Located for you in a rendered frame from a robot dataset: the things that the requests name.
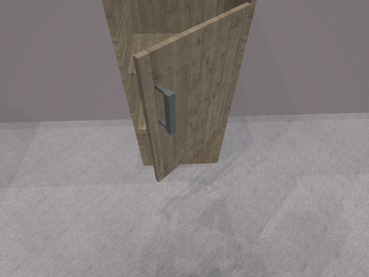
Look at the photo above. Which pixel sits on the handle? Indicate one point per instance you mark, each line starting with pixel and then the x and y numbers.
pixel 169 107

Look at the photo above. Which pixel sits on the cupboard door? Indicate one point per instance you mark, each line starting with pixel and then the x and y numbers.
pixel 199 66

